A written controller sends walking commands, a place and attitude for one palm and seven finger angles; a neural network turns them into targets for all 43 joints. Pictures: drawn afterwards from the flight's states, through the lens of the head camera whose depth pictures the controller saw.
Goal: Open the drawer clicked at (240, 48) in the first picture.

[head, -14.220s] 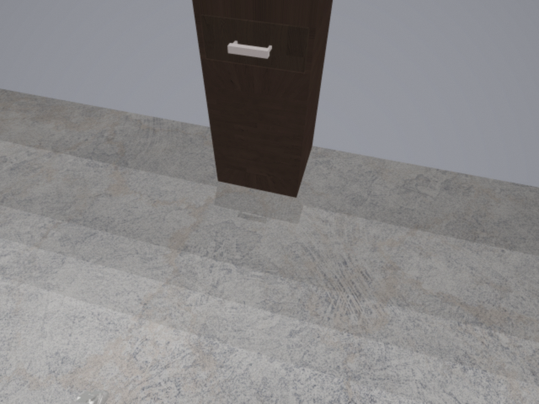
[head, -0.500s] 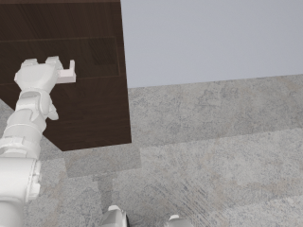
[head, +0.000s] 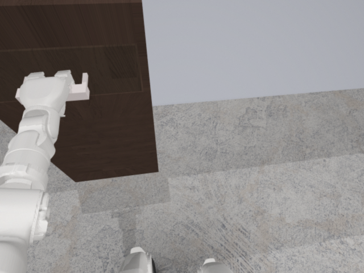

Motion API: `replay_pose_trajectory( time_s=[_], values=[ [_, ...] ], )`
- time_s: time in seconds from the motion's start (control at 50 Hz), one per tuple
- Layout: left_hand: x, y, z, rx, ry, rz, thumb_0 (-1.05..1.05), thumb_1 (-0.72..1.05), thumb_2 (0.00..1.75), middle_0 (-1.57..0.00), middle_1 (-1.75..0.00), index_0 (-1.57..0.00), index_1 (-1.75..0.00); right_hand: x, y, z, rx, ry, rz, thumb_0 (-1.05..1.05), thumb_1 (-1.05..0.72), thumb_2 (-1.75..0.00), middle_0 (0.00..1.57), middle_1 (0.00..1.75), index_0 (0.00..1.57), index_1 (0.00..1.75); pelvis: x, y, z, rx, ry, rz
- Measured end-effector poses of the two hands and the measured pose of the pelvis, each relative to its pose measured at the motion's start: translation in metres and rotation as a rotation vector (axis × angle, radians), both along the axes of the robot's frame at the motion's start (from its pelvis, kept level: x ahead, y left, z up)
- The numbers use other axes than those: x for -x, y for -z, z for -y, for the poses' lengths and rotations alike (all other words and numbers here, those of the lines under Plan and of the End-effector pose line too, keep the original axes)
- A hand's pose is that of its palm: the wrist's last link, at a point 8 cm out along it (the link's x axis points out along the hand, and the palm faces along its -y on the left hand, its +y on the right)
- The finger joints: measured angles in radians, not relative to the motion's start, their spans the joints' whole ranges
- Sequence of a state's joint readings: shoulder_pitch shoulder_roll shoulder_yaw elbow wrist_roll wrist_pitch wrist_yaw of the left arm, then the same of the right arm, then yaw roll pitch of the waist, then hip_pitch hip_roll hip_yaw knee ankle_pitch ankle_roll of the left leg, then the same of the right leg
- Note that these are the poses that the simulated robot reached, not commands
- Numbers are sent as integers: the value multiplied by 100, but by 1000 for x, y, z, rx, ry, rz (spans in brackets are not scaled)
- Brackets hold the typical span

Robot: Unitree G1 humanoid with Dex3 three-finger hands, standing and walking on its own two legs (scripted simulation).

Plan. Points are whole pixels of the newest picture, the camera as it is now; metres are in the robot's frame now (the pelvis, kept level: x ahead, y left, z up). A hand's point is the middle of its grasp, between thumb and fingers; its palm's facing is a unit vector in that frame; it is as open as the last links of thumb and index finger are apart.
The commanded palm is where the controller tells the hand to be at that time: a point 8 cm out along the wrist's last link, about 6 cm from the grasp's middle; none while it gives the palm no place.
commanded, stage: close the thumb around the handle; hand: left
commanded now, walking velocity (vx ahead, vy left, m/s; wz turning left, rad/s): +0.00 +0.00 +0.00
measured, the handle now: (55, 86) +0.54 +0.27 +0.04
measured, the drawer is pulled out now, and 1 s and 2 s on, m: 0.00 0.02 0.22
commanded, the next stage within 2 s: pull the drawer open in 0.06 s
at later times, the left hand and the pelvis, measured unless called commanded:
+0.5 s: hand (57, 114) +0.47 +0.26 +0.02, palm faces -0.04 -0.07 -1.00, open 5.9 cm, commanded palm +0.44 +0.25 +0.07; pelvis +0.02 +0.01 +0.01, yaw -2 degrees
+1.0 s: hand (56, 116) +0.47 +0.26 +0.02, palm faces -0.06 -0.05 -1.00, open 5.9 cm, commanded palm +0.44 +0.25 +0.07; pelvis +0.01 +0.00 +0.01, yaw -1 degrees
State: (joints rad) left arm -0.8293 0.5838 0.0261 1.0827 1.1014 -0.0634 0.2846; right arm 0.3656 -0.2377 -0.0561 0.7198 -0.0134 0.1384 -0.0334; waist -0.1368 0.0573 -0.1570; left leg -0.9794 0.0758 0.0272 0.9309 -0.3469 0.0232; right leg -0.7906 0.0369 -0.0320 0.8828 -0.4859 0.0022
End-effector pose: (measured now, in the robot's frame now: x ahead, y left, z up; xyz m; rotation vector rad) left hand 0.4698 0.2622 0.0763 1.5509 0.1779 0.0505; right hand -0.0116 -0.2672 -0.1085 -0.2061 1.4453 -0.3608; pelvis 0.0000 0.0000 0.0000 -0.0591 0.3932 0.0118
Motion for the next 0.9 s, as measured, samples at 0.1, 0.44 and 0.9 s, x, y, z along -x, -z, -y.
replay_pose_trajectory(
  time_s=[0.1, 0.44, 0.9],
  values=[
    [0, 0, 0, 10, 1, 0, 0, 65, 77, -34, -134, -41, -135, 0, 0, 0, -1, 4, -1, 0, -90, -89, 20, 30, 20, 30, -1, -1, 1, -1, 2, 3],
    [9, 2, -1, 43, 15, 31, 1, 68, 75, -27, -135, -39, -135, -21, -4, -2, -19, 21, 26, 0, -90, -89, 20, 30, 20, 30, -16, -7, -4, -9, 28, 16],
    [17, 0, 0, 22, 12, 7, 0, 65, 77, -32, -135, -41, -135, -53, -1, 1, -17, -40, 108, 0, -90, -89, 20, 30, 20, 30, -10, -6, -1, -12, 3, 33]
  ],
)
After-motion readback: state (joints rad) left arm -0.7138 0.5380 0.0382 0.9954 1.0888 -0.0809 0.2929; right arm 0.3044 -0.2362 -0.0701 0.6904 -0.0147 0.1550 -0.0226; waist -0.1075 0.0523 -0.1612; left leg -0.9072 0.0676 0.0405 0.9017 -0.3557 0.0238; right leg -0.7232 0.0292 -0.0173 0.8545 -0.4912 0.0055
